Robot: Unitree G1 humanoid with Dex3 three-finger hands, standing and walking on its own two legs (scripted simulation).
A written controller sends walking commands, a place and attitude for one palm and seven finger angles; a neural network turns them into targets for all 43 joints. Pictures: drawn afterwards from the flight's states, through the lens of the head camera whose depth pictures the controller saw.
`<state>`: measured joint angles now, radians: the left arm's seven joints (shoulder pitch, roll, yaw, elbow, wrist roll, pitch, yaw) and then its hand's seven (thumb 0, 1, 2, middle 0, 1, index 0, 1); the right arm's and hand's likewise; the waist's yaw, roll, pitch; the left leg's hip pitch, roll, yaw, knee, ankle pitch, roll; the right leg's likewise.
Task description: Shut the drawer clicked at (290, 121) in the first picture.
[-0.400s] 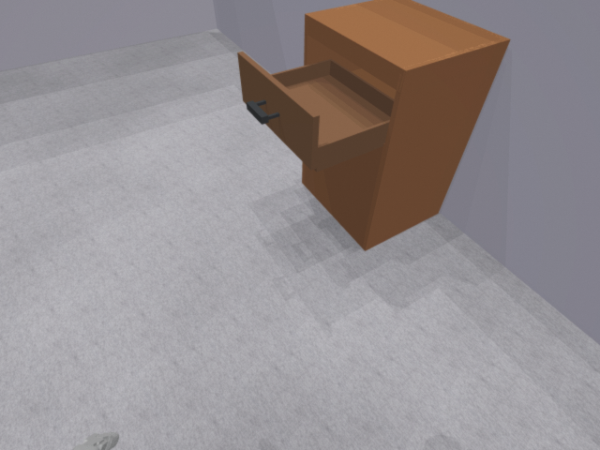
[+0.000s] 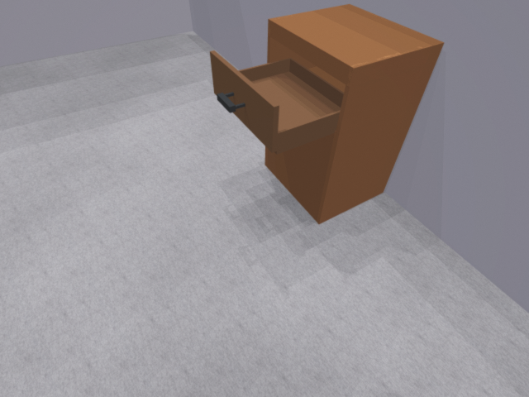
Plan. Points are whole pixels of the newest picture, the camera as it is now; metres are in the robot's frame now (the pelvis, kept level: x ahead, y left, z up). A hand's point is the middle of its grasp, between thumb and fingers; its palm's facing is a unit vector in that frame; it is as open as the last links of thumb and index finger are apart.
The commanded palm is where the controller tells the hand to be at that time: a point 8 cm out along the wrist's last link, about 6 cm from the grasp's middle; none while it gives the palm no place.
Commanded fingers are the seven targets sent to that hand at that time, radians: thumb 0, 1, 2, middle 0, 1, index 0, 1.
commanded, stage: stand and wait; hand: left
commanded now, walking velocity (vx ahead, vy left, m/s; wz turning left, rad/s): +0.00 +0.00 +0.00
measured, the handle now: (231, 101) +1.10 +0.19 -0.13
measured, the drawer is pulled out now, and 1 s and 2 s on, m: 0.29 0.29 0.29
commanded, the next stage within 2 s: look at it before walking up in 0.54 s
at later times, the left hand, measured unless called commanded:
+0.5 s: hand out of the picture +0.06 +0.24 -0.15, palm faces -0.03 -0.94 -0.34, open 7.4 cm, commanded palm none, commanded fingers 0.00 0.90 0.90 -0.20 -0.30 -0.20 -0.30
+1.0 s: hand out of the picture +0.08 +0.24 -0.15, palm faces -0.03 -0.94 -0.33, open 7.4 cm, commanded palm none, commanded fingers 0.00 0.90 0.90 -0.20 -0.30 -0.20 -0.30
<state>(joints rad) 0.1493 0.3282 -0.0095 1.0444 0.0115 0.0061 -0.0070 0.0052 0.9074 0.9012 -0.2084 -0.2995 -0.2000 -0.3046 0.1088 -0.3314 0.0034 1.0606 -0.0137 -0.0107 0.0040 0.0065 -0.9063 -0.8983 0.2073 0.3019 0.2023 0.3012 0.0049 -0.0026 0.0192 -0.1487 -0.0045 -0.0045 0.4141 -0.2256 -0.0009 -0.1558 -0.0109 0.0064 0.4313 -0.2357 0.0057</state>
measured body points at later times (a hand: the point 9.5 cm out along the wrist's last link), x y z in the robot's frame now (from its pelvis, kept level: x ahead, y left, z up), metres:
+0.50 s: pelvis -0.01 -0.01 +0.00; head -0.02 -0.01 +0.45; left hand +0.06 +0.29 -0.13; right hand +0.05 -0.30 -0.14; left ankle +0.00 +0.12 -0.74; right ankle +0.00 -0.12 -0.74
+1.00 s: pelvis +0.00 -0.01 +0.00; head +0.00 -0.01 +0.45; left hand +0.08 +0.29 -0.13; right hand +0.08 -0.30 -0.13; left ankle +0.00 +0.12 -0.74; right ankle +0.00 -0.12 -0.74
